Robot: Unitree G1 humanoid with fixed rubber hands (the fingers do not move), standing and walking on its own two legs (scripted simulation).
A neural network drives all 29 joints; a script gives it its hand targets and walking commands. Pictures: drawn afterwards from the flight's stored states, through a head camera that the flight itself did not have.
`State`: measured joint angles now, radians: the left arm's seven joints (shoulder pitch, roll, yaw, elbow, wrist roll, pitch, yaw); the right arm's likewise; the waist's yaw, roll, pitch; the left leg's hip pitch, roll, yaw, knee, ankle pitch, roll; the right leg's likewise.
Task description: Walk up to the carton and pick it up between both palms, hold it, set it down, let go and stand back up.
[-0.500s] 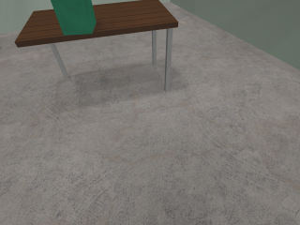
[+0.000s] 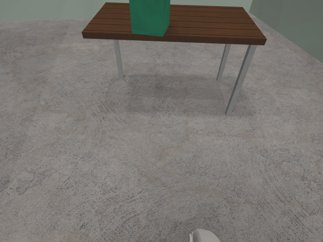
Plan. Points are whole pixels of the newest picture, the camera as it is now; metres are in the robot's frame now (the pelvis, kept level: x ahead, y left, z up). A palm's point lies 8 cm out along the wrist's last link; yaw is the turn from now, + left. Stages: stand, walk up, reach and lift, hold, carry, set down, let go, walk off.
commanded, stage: walk up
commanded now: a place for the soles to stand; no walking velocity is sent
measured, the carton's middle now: (151, 7) +1.40 +0.04 +0.09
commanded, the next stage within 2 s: none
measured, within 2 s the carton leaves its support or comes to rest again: neither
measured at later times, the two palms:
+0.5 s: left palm out of the picture +0.17 +0.17 -0.14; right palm (264, 180) +0.34 -0.33 -0.11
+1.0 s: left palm (90, 160) +0.44 +0.26 -0.12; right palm (222, 139) +0.51 -0.23 -0.11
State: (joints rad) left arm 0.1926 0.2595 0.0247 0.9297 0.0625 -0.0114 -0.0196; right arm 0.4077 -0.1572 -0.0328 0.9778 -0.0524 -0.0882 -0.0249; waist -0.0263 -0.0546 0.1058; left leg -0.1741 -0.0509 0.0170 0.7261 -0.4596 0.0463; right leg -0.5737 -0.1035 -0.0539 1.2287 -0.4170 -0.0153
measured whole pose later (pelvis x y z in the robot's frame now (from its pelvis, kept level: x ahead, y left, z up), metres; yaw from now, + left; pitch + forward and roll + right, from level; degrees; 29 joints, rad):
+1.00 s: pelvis +0.42 -0.01 +0.01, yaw +9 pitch -4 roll +0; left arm 0.29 0.26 0.06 0.84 0.04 0.00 -0.03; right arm 0.31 -0.17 0.00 0.84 -0.06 -0.10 -0.03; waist -0.01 -0.05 0.08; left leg -0.19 0.10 0.14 0.69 -0.43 -0.02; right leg -0.57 -0.07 0.02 1.08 -0.42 0.03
